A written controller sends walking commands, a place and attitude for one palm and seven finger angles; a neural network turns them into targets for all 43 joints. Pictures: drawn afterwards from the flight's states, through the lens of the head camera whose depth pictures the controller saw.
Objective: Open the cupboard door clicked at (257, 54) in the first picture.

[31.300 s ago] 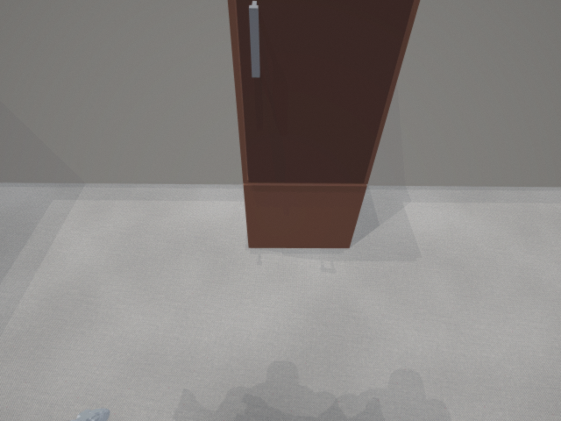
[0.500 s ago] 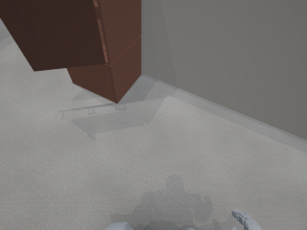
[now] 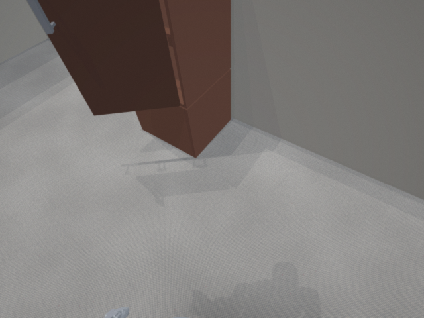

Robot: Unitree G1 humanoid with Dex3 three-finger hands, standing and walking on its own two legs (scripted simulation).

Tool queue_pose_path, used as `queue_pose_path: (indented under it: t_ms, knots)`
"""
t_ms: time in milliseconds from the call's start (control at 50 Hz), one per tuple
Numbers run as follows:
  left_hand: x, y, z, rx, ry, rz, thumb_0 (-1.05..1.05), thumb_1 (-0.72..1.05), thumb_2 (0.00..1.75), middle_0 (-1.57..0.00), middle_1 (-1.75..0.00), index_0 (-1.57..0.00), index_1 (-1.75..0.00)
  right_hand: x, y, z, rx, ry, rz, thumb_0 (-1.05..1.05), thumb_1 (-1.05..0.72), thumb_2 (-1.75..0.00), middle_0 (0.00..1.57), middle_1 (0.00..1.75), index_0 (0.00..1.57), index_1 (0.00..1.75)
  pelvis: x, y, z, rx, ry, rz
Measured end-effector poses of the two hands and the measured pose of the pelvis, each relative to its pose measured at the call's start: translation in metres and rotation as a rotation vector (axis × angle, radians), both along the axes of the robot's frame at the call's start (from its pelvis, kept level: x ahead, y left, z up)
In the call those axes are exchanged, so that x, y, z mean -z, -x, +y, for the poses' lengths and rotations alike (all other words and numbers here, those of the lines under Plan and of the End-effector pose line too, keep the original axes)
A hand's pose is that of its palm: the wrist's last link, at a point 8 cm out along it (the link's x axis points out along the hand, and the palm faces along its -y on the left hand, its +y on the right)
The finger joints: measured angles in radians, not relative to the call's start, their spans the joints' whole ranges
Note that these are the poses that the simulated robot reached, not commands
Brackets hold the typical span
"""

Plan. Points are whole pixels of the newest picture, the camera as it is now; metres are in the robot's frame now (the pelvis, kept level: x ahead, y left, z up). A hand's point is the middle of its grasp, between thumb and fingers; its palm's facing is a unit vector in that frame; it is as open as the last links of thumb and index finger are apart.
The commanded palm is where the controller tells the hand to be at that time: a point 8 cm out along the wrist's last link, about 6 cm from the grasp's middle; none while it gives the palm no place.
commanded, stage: take the last steps up to it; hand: left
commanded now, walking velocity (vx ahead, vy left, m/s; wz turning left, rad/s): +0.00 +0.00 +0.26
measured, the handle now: (38, 4) +0.95 +0.57 +0.16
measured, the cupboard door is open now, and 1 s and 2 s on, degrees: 41 41 41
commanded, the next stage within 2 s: come to a stop and stand still in 1.34 s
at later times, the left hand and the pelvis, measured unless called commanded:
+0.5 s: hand out of the picture -0.07 +0.21 -0.17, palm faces +0.31 -0.93 -0.17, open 7.4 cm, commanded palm none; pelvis +0.04 +0.06 +0.00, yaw +12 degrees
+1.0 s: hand (83, 247) +0.29 +0.35 -0.16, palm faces +0.17 -0.97 -0.18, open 7.4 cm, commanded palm none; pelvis +0.20 +0.16 +0.00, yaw +11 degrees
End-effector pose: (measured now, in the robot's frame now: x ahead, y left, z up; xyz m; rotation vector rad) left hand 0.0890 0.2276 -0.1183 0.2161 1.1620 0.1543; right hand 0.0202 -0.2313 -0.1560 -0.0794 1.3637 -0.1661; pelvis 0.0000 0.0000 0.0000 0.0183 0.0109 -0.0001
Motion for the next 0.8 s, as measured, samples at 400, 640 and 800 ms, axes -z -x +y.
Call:
queue_pose_path:
  t_ms: [400,640,800]
  knots:
    - [0.01,0.142,0.011,-0.334,0.083,0.252,0.0,0.91,0.89,-0.2,-0.3,-0.2,-0.3,-0.028,-0.123,0.031,-0.288,0.036,-0.066,0.01,-0.91,-0.9,0.19,0.3,0.2,0.3,-0.011,-0.026,0.024,-0.185,-0.009,-0.006]
    - [0.027,0.12,0.092,-0.367,0.128,0.351,0.01,0.91,0.89,-0.2,-0.3,-0.19,-0.3,-0.035,-0.186,0.131,-0.338,0.063,-0.213,0.0,-0.91,-0.9,0.2,0.3,0.2,0.3,-0.002,-0.072,0.108,-0.197,0.008,-0.012]
    - [0.013,-0.026,0.15,-0.28,0.08,0.086,0.0,0.91,0.9,-0.19,-0.3,-0.19,-0.3,-0.028,-0.13,0.143,-0.24,0.066,0.02,0.0,-0.94,-0.9,0.2,0.3,0.2,0.3,-0.01,-0.118,0.142,-0.201,0.005,-0.012]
